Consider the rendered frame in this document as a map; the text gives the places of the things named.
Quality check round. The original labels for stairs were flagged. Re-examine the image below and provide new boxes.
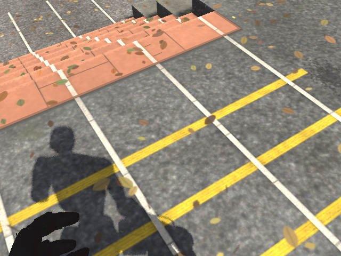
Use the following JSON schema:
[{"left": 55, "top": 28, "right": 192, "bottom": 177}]
[{"left": 0, "top": 13, "right": 197, "bottom": 92}]

